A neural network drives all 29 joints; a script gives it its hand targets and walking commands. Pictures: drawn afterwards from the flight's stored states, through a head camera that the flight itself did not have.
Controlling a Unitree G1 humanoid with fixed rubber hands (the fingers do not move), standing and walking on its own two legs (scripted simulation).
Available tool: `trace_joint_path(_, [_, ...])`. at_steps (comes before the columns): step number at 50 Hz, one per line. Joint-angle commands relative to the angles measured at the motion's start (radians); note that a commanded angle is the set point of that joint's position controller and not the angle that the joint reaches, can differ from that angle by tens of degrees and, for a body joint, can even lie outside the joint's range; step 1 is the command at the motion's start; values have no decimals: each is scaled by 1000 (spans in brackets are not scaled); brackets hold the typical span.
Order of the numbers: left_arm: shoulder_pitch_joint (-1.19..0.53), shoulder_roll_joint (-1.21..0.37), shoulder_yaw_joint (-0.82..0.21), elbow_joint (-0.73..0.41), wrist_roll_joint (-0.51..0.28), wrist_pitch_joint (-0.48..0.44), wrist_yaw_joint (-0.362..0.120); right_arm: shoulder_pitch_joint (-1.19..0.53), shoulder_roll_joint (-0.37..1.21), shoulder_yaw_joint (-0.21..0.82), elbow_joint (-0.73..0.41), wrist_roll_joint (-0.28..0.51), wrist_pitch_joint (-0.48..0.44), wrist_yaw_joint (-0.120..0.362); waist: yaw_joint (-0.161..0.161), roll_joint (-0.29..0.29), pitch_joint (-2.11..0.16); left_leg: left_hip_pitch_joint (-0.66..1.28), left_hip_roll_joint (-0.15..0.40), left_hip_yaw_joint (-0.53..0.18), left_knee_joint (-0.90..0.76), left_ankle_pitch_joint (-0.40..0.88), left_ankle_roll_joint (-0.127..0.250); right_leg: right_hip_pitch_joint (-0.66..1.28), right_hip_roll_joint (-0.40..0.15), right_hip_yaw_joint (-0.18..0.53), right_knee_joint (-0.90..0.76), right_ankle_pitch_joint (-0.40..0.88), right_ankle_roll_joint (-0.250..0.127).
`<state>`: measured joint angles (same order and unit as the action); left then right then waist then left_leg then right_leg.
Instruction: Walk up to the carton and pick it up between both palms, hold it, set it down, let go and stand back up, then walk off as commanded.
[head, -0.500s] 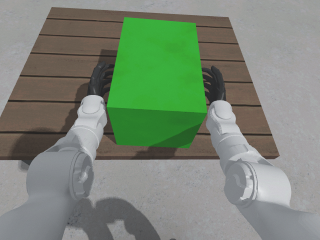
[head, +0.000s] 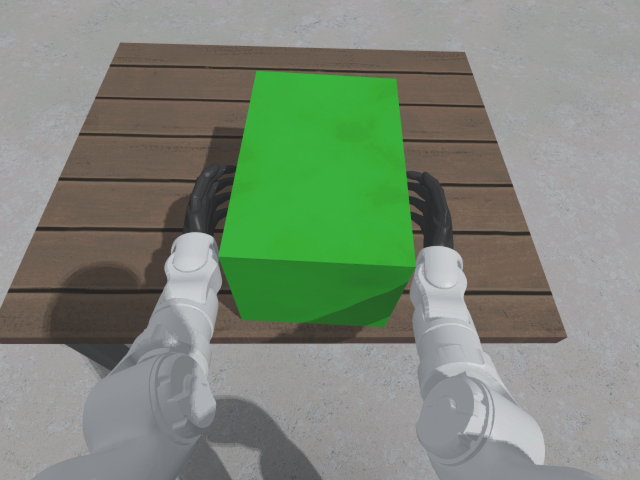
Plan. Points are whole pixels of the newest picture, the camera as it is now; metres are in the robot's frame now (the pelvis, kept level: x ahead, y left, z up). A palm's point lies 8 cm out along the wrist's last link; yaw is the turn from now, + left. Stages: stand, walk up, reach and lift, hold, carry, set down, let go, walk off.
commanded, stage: reach and lift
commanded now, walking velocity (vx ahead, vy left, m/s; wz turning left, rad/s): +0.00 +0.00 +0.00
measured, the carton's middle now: (319, 198) +0.50 +0.00 +0.00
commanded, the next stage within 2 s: none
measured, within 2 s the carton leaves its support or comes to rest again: leaves its support in 1.90 s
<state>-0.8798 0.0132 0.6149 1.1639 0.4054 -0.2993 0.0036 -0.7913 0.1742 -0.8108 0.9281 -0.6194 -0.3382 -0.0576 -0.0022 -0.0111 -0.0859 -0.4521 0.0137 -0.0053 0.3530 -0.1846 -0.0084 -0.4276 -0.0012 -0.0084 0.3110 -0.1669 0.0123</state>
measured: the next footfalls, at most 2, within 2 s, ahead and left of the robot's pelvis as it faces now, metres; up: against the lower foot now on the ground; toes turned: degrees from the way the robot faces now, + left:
none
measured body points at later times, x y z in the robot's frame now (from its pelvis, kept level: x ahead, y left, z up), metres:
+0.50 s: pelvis +0.00 +0.01 +0.00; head +0.10 +0.02 +0.44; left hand +0.44 +0.16 +0.03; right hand +0.43 -0.14 +0.04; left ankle -0.03 +0.12 -0.74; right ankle -0.03 -0.12 -0.74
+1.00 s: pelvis -0.01 +0.00 +0.00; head +0.09 +0.02 +0.44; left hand +0.44 +0.16 +0.03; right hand +0.42 -0.14 +0.04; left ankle -0.03 +0.12 -0.74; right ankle -0.03 -0.12 -0.74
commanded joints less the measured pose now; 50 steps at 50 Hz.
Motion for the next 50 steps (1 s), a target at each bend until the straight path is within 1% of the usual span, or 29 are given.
trace_joint_path(1, [-491, -443, -183, 4, 66, -2, -70, -444, 477, 307, 101, -84, -26, 135, -9, 11, -577, 203, 6, 134, 31, 507, -33, 397, -12, -80, 96, 623, 44])
trace_joint_path(2, [-496, -438, -179, -1, 69, 0, -69, -445, 489, 298, 94, -84, -31, 135, -2, 20, -603, 211, 5, 141, 36, 523, -36, 400, -7, -82, 88, 601, 35])
trace_joint_path(3, [-501, -446, -193, -14, 70, 6, -63, -435, 465, 285, 125, -85, -29, 136, -22, 39, -578, 236, 12, 130, 43, 552, -45, 365, -7, -84, 79, 581, 33])
trace_joint_path(5, [-483, -450, -186, -18, 69, 12, -63, -436, 478, 303, 95, -77, -30, 134, -1, 32, -573, 265, 10, 135, 51, 566, -37, 343, 0, -90, 74, 584, 28])
trace_joint_path(6, [-475, -470, -203, -28, 63, 19, -62, -424, 481, 306, 110, -71, -32, 134, -17, 37, -580, 279, 13, 130, 52, 577, -40, 339, 0, -92, 70, 570, 23])
trace_joint_path(7, [-473, -456, -179, -13, 76, 25, -62, -434, 475, 304, 93, -74, -27, 134, 4, 10, -566, 235, 9, 139, 39, 537, -36, 381, 0, -86, 68, 576, 24])
trace_joint_path(8, [-477, -459, -197, -39, 69, 24, -64, -425, 477, 311, 98, -72, -25, 133, -13, 17, -570, 214, 6, 145, 34, 517, -38, 411, 0, -90, 77, 596, 25])
trace_joint_path(11, [-463, -475, -198, -37, 73, 34, -62, -422, 474, 306, 88, -63, -27, 137, -17, 40, -576, 214, 11, 140, 26, 514, -38, 405, -2, -86, 76, 578, 25])
trace_joint_path(13, [-466, -469, -191, -41, 77, 35, -62, -427, 483, 326, 66, -57, -29, 135, 3, 20, -583, 209, 2, 154, 31, 519, -35, 427, -3, -89, 72, 606, 24])
trace_joint_path(17, [-476, -461, -202, -42, 63, 26, -57, -445, 477, 316, 84, -63, -30, 136, -3, 25, -604, 224, 10, 146, 27, 526, -35, 402, 0, -91, 67, 577, 14])
trace_joint_path(19, [-461, -493, -217, -44, 61, 32, -54, -441, 474, 316, 83, -56, -44, 138, -10, 28, -592, 239, 16, 142, 45, 573, -49, 377, 6, -96, 67, 565, 13])
trace_joint_path(20, [-471, -483, -209, -36, 66, 30, -56, -452, 481, 319, 93, -56, -42, 140, 8, 26, -591, 263, 18, 144, 46, 574, -44, 350, 3, -93, 59, 536, 15])
trace_joint_path(25, [-474, -477, -212, -19, 65, 25, -56, -455, 481, 316, 91, -60, -38, 140, -5, 17, -605, 191, 12, 145, 22, 497, -33, 418, -5, -93, 71, 580, 15])
trace_joint_path(29, [-459, -477, -197, -14, 72, 24, -53, -447, 470, 323, 89, -50, -42, 143, 21, 16, -599, 189, 11, 155, 26, 507, -33, 414, -3, -90, 68, 587, 11])
trace_joint_path(30, [-466, -481, -212, -18, 68, 20, -54, -455, 472, 321, 89, -55, -45, 142, 6, 22, -607, 193, 10, 154, 31, 511, -38, 412, -1, -96, 72, 603, 11])
trace_joint_path(32, [-470, -490, -224, -21, 65, 12, -53, -467, 483, 340, 90, -50, -58, 139, 10, 20, -610, 203, 16, 150, 35, 538, -40, 409, -1, -96, 76, 611, 13])
trace_joint_path(34, [-492, -512, -257, -51, 48, -1, -45, -495, 468, 344, 91, -44, -82, 138, -5, 34, -677, 243, 19, 148, 51, 594, -55, 377, 7, -107, 74, 616, 11])
trace_joint_path(35, [-484, -518, -251, -44, 51, -8, -42, -505, 481, 362, 83, -45, -100, 138, 19, 26, -684, 269, 23, 147, 64, 638, -56, 360, 6, -105, 74, 631, 11])
trace_joint_path(36, [-496, -522, -262, -42, 48, -16, -39, -522, 473, 351, 99, -51, -118, 133, 0, 26, -700, 263, 23, 149, 70, 648, -60, 359, 6, -107, 73, 644, 8])
trace_joint_path(37, [-513, -521, -275, -49, 44, -26, -34, -535, 461, 360, 90, -45, -127, 134, 11, 31, -730, 252, 23, 151, 68, 646, -64, 377, 10, -110, 77, 659, 8])
trace_joint_path(38, [-516, -531, -294, -51, 37, -38, -33, -536, 458, 363, 107, -43, -144, 128, -4, 34, -728, 251, 24, 145, 76, 665, -71, 377, 11, -114, 86, 677, 10])
trace_joint_path(39, [-525, -534, -296, -43, 44, -43, -33, -548, 468, 370, 113, -41, -151, 127, 6, 38, -718, 253, 21, 148, 72, 663, -73, 377, 8, -109, 76, 675, 11])
trace_joint_path(40, [-539, -524, -290, -31, 47, -45, -35, -561, 451, 356, 124, -46, -159, 124, 1, 28, -718, 248, 21, 150, 68, 643, -68, 382, 6, -107, 67, 658, 11])
trace_joint_path(42, [-541, -526, -292, -4, 44, -64, -40, -577, 435, 366, 112, -44, -185, 116, 1, 21, -737, 231, 18, 155, 60, 631, -70, 406, 5, -113, 67, 696, 10])
trace_joint_path(43, [-548, -526, -294, -17, 41, -80, -40, -588, 434, 381, 99, -38, -199, 117, 12, 18, -763, 219, 18, 153, 57, 631, -68, 415, 5, -110, 74, 717, 13])
trace_joint_path(45, [-565, -533, -309, -14, 42, -100, -43, -590, 435, 382, 150, -38, -219, 109, 1, 33, -761, 202, 15, 154, 60, 642, -74, 421, 0, -107, 77, 732, 11])
trace_joint_path(46, [-566, -535, -306, -7, 47, -108, -42, -584, 437, 388, 160, -41, -228, 109, 11, 27, -771, 204, 17, 153, 63, 651, -76, 416, 3, -106, 78, 740, 9])
trace_joint_path(48, [-579, -532, -313, 8, 41, -116, -40, -596, 417, 389, 183, -35, -242, 107, 8, 18, -764, 194, 15, 155, 50, 621, -74, 419, 3, -110, 70, 722, 9])
trace_joint_path(50, [-589, -551, -332, 9, 34, -127, -38, -612, 405, 383, 209, -36, -256, 105, 2, 41, -789, 221, 23, 149, 57, 630, -81, 378, 8, -113, 65, 689, 3])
